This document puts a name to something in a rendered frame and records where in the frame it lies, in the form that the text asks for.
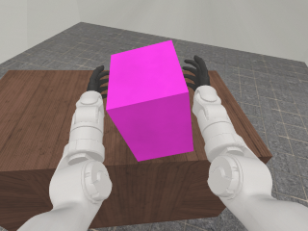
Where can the left robot forearm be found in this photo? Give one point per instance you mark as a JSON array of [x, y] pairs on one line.
[[86, 132]]

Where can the left robot upper arm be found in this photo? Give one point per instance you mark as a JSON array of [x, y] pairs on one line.
[[76, 193]]

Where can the right robot upper arm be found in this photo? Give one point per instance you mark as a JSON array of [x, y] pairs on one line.
[[244, 185]]

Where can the robot right hand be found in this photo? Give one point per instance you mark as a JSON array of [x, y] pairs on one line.
[[201, 77]]

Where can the pedestal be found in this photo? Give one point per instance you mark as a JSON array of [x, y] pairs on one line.
[[36, 111]]

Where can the carton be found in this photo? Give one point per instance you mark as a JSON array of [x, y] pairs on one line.
[[148, 100]]

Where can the robot left hand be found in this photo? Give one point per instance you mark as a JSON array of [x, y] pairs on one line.
[[95, 82]]

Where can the right robot forearm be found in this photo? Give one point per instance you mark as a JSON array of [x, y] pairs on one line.
[[216, 127]]

